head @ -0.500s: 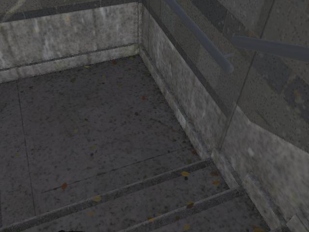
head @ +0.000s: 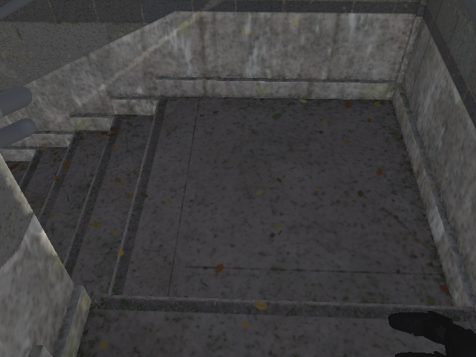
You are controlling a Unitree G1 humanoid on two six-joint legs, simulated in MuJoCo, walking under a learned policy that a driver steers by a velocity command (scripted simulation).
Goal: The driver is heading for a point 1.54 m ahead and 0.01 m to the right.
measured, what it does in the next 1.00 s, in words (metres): walks ahead: left foot, then right foot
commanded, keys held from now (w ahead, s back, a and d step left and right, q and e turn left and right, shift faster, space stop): q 0.20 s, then no key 0.12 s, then e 0.06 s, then w+e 0.62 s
